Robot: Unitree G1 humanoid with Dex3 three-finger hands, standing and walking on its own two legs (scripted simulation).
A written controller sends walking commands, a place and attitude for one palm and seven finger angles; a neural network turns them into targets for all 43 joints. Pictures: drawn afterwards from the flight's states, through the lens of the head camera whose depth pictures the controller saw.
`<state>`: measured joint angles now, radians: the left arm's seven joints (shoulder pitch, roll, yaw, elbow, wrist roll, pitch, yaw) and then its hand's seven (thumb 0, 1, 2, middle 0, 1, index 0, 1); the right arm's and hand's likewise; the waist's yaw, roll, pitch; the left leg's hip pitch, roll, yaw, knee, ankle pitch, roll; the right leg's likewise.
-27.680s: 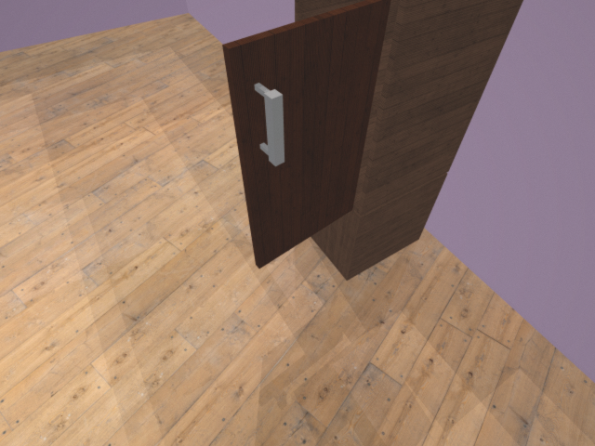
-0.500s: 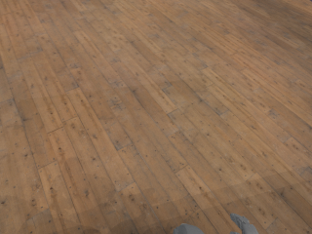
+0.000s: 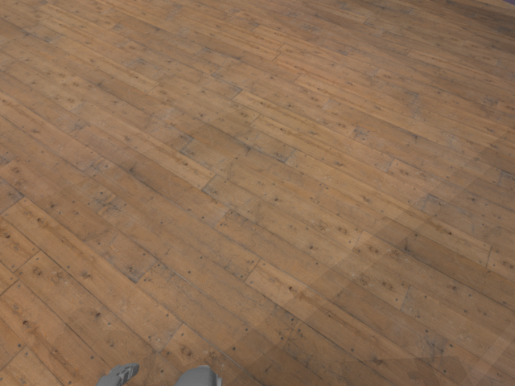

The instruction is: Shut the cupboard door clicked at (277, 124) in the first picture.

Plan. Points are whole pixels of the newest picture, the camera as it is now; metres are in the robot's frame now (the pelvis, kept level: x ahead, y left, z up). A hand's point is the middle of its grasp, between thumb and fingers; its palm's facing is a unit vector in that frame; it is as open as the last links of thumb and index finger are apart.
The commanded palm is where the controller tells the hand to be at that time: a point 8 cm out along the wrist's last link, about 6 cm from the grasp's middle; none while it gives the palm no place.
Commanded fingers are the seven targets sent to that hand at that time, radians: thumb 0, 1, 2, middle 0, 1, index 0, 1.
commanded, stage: turn to face it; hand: left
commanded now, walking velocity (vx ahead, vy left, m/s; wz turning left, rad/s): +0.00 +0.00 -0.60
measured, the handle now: out of the picture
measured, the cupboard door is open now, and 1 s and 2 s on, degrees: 65 65 65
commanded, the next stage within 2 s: none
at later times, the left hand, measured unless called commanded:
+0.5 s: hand (182, 345) +0.20 +0.14 -0.15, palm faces -0.31 -0.91 -0.29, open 7.4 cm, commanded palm none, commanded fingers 0.00 0.90 0.90 -0.20 -0.30 -0.20 -0.30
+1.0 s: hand (192, 318) +0.25 +0.14 -0.17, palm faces -0.52 -0.83 -0.22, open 7.4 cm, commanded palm none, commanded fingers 0.00 0.90 0.90 -0.20 -0.30 -0.20 -0.30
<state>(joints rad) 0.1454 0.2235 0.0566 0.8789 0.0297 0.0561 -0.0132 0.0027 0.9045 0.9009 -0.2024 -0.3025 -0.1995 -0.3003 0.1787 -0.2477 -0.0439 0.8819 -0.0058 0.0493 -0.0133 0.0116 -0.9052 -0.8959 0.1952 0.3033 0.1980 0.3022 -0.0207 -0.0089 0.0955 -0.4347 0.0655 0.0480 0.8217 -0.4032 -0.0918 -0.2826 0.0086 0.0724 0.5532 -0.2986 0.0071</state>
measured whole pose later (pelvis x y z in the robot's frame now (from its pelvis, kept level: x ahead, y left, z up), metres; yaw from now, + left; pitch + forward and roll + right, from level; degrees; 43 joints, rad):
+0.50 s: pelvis +0.02 -0.02 -0.01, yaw -19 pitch +1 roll +0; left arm 0.13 0.22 0.06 0.86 0.02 0.04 -0.02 0.00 0.91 0.90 -0.20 -0.30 -0.20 -0.30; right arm 0.20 -0.28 -0.06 0.92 -0.01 0.07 -0.02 0.01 -0.90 -0.90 0.20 0.30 0.20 0.30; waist -0.02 0.06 0.10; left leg -0.42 0.13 0.08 1.03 -0.52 -0.08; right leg -0.30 0.01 -0.05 0.62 -0.34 -0.05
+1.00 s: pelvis +0.06 +0.00 +0.00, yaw -36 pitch +1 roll -2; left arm 0.18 0.28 0.10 0.90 0.02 0.09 -0.03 0.01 0.91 0.90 -0.20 -0.30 -0.20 -0.30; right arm 0.15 -0.20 -0.01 0.84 -0.03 0.02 -0.03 0.01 -0.90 -0.90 0.20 0.30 0.20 0.30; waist 0.03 -0.03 0.10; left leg -0.26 0.09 0.12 0.53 -0.29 0.00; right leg -0.48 0.01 -0.01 1.10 -0.49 0.05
